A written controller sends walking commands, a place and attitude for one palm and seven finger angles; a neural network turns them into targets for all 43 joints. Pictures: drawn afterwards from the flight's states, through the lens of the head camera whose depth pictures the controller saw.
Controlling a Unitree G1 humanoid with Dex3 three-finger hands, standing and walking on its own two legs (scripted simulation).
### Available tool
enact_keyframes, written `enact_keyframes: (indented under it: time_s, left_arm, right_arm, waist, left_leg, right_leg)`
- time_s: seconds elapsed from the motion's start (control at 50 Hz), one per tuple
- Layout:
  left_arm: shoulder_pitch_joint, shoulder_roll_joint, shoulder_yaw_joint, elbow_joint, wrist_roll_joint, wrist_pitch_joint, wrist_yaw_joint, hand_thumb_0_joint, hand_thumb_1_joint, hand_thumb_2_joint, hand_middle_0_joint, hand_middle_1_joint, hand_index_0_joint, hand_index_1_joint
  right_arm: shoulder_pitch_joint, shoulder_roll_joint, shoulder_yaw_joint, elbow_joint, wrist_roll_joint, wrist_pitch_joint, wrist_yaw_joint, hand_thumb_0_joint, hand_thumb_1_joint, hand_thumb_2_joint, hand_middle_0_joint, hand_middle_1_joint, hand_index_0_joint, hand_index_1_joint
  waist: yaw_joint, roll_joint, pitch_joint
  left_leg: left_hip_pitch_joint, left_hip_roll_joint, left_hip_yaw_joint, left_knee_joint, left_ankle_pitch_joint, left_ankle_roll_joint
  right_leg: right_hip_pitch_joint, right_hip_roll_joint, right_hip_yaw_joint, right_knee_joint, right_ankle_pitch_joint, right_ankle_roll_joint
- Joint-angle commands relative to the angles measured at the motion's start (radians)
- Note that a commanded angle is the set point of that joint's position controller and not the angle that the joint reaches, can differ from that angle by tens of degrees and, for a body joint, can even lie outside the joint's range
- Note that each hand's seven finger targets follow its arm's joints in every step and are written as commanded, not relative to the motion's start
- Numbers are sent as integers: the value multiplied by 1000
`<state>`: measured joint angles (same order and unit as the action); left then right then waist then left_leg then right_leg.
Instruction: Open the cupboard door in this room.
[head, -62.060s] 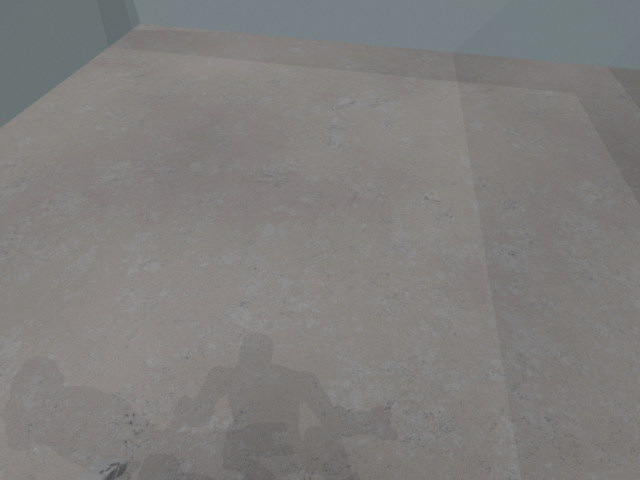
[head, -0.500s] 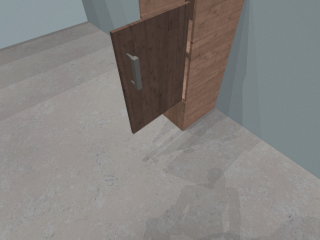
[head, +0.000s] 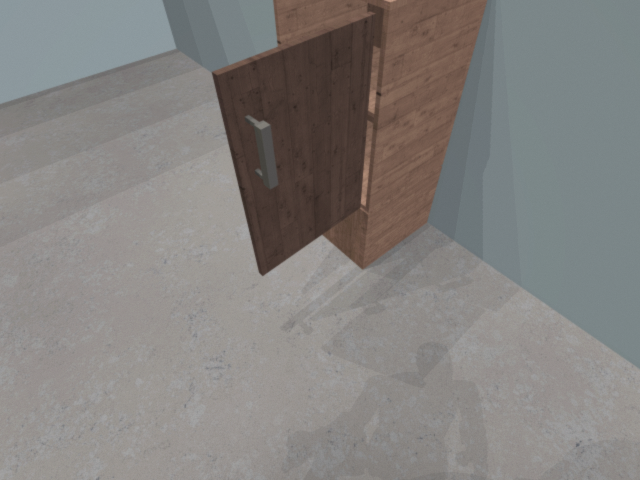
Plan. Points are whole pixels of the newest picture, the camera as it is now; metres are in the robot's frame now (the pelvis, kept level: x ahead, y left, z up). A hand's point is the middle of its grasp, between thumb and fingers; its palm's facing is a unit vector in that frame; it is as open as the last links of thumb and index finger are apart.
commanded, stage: stand and wait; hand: left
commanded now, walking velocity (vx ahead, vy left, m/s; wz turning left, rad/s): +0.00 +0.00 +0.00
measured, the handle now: (260, 152) +0.72 +0.16 -0.01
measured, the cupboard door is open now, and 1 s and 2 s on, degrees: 92 92 92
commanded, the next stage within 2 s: none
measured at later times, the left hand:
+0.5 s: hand out of the picture +0.05 +0.22 -0.16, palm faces -0.01 -0.96 -0.29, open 7.4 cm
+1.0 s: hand out of the picture +0.06 +0.23 -0.16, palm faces -0.02 -0.96 -0.30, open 7.4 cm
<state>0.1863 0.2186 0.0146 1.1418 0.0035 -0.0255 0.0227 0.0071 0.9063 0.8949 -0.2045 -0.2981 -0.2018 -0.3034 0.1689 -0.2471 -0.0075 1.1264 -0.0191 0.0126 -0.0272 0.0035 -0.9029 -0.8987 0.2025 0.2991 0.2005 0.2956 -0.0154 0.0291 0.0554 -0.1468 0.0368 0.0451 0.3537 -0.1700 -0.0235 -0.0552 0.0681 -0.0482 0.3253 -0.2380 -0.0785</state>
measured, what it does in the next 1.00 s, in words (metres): stands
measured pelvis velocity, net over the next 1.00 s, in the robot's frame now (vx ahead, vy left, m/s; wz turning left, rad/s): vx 0.01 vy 0.01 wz -0.01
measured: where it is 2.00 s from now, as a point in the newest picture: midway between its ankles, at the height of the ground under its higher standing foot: outside the picture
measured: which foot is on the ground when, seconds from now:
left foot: down 0.00-1.00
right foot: down 0.00-1.00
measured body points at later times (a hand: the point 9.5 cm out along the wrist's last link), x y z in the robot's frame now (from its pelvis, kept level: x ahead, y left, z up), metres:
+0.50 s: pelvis +0.00 +0.01 +0.00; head +0.02 +0.00 +0.45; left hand +0.05 +0.27 -0.14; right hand +0.03 -0.25 -0.16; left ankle +0.01 +0.14 -0.75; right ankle -0.04 -0.06 -0.75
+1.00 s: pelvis +0.01 +0.01 +0.00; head +0.02 +0.00 +0.45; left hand +0.06 +0.28 -0.14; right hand +0.05 -0.26 -0.15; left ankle +0.01 +0.14 -0.75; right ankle -0.04 -0.06 -0.75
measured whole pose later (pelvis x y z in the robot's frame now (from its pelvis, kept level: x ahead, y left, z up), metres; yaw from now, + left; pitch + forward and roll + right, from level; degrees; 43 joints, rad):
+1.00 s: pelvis +0.01 +0.01 +0.00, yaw -1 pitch -2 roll +1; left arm 0.16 0.26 0.01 1.14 0.00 -0.03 0.01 0.01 0.91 0.89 -0.20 -0.30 -0.20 -0.30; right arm 0.15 -0.27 0.00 1.14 -0.02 0.00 -0.02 0.00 -0.90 -0.90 0.20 0.30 0.20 0.30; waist -0.02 0.02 0.06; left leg -0.12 0.02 0.06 0.32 -0.16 -0.01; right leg -0.04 0.05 -0.03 0.30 -0.23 -0.06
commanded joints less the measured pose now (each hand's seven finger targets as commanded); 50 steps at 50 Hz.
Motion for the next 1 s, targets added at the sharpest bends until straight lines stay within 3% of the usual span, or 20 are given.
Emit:
enact_keyframes:
  time_s: [0.0, 0.24, 0.42, 0.98]
  left_arm:
    - [16, 183, 35, -42, 1, -12, 17, 0, 900, 900, -200, -300, -200, -300]
    - [4, 194, 36, -45, 0, -11, 14, 0, 900, 900, -200, -300, -200, -300]
    - [2, 193, 31, -42, 1, -11, 11, 0, 900, 900, -200, -300, -200, -300]
    - [-26, 224, 28, -46, 2, -16, 7, 0, 900, 900, -200, -300, -200, -300]
  right_arm:
    - [31, -134, -28, -34, 2, -15, -9, 0, -900, -900, 200, 300, 200, 300]
    - [28, -147, -28, -35, 3, -18, -10, 0, -900, -900, 200, 300, 200, 300]
    - [20, -153, -26, -31, 4, -19, -7, 0, -900, -900, 200, 300, 200, 300]
    - [-16, -191, -28, -33, 3, -29, -4, 0, -900, -900, 200, 300, 200, 300]
  waist:
    - [2, -45, -29]
    - [2, -37, -37]
    - [4, -35, -19]
    - [2, -19, -54]
  left_leg:
    - [47, 78, -73, -16, 133, 42]
    - [67, 87, -77, -23, 158, 43]
    - [73, 91, -88, -46, 135, 44]
    - [102, 101, -98, -61, 182, 48]
  right_leg:
    - [-50, -193, 137, -71, 347, 54]
    - [-46, -192, 133, -72, 341, 48]
    - [-71, -185, 139, -86, 245, 34]
    - [-55, -194, 144, -81, 274, 23]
